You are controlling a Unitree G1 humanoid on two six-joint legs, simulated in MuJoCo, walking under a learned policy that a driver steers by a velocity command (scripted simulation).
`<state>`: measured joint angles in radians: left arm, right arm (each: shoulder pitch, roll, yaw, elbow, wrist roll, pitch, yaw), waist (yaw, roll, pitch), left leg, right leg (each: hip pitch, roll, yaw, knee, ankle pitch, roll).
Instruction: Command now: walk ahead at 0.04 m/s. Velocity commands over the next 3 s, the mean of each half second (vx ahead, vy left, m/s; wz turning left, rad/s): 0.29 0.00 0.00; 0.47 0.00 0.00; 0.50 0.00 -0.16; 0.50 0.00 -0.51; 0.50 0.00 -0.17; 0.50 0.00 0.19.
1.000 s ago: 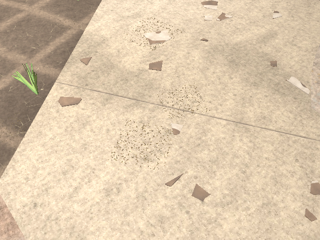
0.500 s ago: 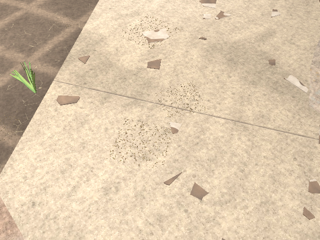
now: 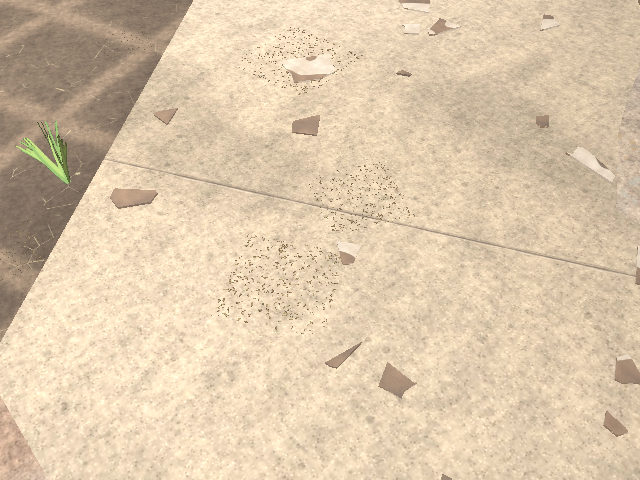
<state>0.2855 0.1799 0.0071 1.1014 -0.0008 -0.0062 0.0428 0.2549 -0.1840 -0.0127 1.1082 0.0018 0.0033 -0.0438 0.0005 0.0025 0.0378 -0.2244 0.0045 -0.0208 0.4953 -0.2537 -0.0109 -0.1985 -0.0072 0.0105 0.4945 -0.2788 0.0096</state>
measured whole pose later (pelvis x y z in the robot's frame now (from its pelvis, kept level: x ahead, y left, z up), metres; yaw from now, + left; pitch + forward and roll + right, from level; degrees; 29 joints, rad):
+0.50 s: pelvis +0.13 +0.02 +0.00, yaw +0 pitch +2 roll +0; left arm 0.17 0.25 0.05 0.94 -0.03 -0.11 -0.02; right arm 0.52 -0.17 -0.01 1.10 0.00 -0.09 0.00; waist -0.05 -0.02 -0.02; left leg 0.01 -0.03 0.01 0.26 -0.31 0.04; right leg -0.65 -0.07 -0.03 1.10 -0.23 -0.06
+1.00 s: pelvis +0.41 -0.04 +0.01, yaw +0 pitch +1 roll -2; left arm 0.34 0.23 0.04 1.01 0.00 -0.10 -0.02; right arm 0.16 -0.26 -0.06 0.89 0.01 -0.08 -0.02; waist 0.05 0.04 0.00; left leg -0.68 0.15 -0.05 0.98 -0.11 0.02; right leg -0.11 0.09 -0.06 0.25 -0.15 -0.09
